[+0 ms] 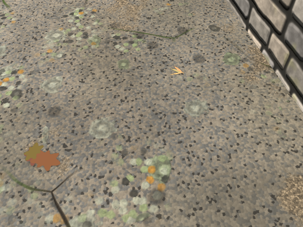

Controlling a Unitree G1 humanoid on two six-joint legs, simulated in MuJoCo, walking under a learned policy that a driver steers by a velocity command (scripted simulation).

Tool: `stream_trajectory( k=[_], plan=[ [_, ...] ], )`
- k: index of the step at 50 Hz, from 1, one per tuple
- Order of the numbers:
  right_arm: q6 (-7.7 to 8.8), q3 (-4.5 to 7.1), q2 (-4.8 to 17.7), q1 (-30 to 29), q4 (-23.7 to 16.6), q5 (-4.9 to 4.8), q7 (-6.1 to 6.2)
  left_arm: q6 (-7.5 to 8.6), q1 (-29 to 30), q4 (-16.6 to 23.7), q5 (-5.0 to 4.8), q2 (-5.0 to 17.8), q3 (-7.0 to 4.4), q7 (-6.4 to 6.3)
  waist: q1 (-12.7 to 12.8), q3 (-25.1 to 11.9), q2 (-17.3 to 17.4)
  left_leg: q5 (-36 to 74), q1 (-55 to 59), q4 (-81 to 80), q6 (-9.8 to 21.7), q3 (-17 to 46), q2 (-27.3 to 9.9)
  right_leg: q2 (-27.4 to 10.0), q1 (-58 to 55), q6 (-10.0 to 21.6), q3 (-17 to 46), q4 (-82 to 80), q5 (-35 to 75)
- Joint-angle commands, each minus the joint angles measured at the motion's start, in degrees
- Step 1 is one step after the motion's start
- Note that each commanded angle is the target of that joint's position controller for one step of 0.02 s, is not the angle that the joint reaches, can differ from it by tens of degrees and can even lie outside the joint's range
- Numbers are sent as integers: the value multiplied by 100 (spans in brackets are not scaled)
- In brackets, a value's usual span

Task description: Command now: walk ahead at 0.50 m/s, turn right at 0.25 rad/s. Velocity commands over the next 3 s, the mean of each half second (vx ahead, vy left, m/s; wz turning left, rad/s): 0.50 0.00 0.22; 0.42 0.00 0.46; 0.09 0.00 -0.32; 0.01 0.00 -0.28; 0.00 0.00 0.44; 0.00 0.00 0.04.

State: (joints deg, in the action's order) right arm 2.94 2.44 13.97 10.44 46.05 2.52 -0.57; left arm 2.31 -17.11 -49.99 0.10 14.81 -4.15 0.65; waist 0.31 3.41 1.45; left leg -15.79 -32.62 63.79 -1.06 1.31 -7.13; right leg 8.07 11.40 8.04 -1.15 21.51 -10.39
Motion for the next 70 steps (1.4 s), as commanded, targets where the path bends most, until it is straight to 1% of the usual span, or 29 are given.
stream_trajectory(
  k=[1,5,11,15,17,18,19,20,21,23,24,28,34,39,41,43,44,45,46,47,49,51,55,61,65,66,67,68,70],
  plan=[
    [-110,71,339,374,-97,11,-63,209,-307,186,-4,597,-88,-16,-90,-213,-245,686,-304,-569,-50,-232,-72,-1541,-347,602,1142,-1159,2275],
    [-115,57,367,-339,-255,-93,-110,255,-679,52,8,603,-37,-9,200,-102,-405,1511,-716,-1446,109,-297,-10,-1530,-976,150,785,-1261,2522],
    [-62,-17,305,-1130,-479,-132,-202,293,-1014,-214,137,520,74,-133,416,290,-388,1660,-835,-2521,426,-395,405,-1825,-1748,58,275,-1380,2905],
    [-37,9,361,-744,-404,-117,-166,300,-798,-315,171,666,104,-256,95,20,-555,857,192,-2988,800,-836,958,-1948,-2084,-120,-155,-461,5574],
    [2,120,579,417,-56,-98,-105,238,-701,-330,209,844,68,-297,-401,-617,-664,451,1360,-3244,1066,-909,1296,-1952,-2053,-196,-293,1206,6512],
    [45,216,762,1318,191,-18,-69,229,-510,-247,159,923,62,-292,-882,-1036,-542,675,2668,-3636,1327,-481,1075,-1854,-1220,-255,-437,2538,5532],
    [17,418,1419,1997,259,59,10,289,-523,57,41,644,150,-246,-1014,-1679,352,464,4218,-3705,1973,1559,-386,-1268,456,-438,-739,4775,2809],
    [-44,444,1478,1622,222,-114,-27,343,-669,213,34,559,124,-149,-527,-2010,1153,1122,5113,-4435,2738,4293,-1354,-148,2363,-585,-58,6236,-1875],
    [-62,434,1326,1261,233,-282,-69,377,-244,289,167,674,133,-113,-480,-1346,263,730,4598,-4575,2546,3563,-1092,-688,2880,-476,626,6194,-1362],
    [-78,297,776,742,157,-225,-51,441,95,417,114,633,148,-59,-147,-292,-403,1151,3030,-4985,2088,2456,-691,-1115,2640,-538,497,5304,-769],
    [-52,251,661,659,180,-237,-20,342,116,466,198,580,159,-55,25,-104,-419,1538,2527,-5076,1925,2106,-420,-1229,2390,-642,486,4957,-763],
    [93,298,930,835,226,-264,-10,34,182,616,294,381,225,-1,154,-172,-76,2193,1935,-5277,1803,1474,66,-1308,2117,-969,213,4012,-420],
    [40,338,982,1526,307,-275,21,18,1572,1127,223,384,263,41,-392,-126,173,2476,2595,-5106,1364,1537,310,-1189,2632,-1135,120,2310,909],
    [2,360,1051,1818,280,-166,101,110,2261,1448,163,452,315,63,-609,-135,268,3086,3317,-4611,1336,1941,129,-920,2592,-1002,189,1443,804],
    [-18,384,1120,1559,199,-149,159,182,1861,1379,155,578,286,18,-347,-165,313,3853,3199,-4132,1080,1966,190,-734,1806,-850,259,927,568],
    [36,380,1151,1289,155,-220,138,304,670,1008,181,800,196,-91,181,-694,227,4825,2982,-2921,726,1698,544,-574,188,-583,135,282,1066],
    [99,325,962,1249,48,-318,97,403,-107,898,267,1037,134,-162,492,-1294,23,3677,2271,-1760,563,1568,793,-1360,-1216,-336,714,339,1756],
    [97,194,343,1946,-93,-538,141,364,-507,944,370,1580,9,-199,302,-2276,-1316,-575,831,227,325,751,1606,-3338,-2951,432,2655,778,4411],
    [37,258,824,2283,8,-346,209,240,-477,916,142,1386,-26,-146,172,-2773,-1363,-1908,515,1000,340,608,1653,-3601,-2757,962,3686,639,5227],
    [-25,279,875,2077,201,-207,215,221,-130,937,65,875,87,-103,42,-2007,-654,-1446,427,1177,301,825,1416,-3227,-2008,904,3039,476,4982],
    [-89,191,631,1456,163,-131,129,250,306,828,51,256,277,-74,-23,-1022,-472,-1117,357,494,190,758,1115,-2486,-1025,505,1866,111,4655],
    [-252,141,519,1422,164,-24,40,246,395,643,16,374,275,-71,-250,-794,-808,-857,888,-86,78,421,1000,-2044,-296,381,1354,-158,4688],
    [-370,35,407,1083,92,-80,84,194,345,497,79,756,152,-24,-322,-935,-886,-658,1264,-1199,-54,12,962,-1809,16,481,1231,-191,4781],
    [-484,-18,545,236,-141,-161,214,-220,179,497,98,944,-58,-35,-63,-649,-973,-614,1537,-2043,45,-36,1000,-1681,755,417,2009,-522,606],
    [-333,-54,463,588,-116,-178,356,-400,316,545,53,874,-119,-66,-299,-403,-817,-124,2471,-3958,263,52,1009,-1430,1231,1,2465,-108,-39],
    [-269,18,826,698,-150,-97,415,-384,235,621,3,620,-59,-74,-259,-462,-182,-414,2803,-4681,455,852,154,-1110,1558,-314,2189,479,-675],
    [-282,137,1389,395,-276,-68,435,-354,107,782,-101,189,26,-76,-46,-461,1153,-257,2921,-5324,993,2342,-1200,-117,2258,-618,916,1751,-1774],
    [-312,177,1341,235,-294,-60,399,-372,78,696,114,682,-92,-125,-74,-342,867,574,2058,-5274,1529,2466,-1694,-220,2024,-709,447,3089,-2296],
    [-288,6,669,-229,-409,-133,360,-464,-164,484,142,783,-197,-104,285,-148,230,1412,1715,-5060,1475,1462,-1043,-480,1713,-769,526,4071,-1752]
  ],
)
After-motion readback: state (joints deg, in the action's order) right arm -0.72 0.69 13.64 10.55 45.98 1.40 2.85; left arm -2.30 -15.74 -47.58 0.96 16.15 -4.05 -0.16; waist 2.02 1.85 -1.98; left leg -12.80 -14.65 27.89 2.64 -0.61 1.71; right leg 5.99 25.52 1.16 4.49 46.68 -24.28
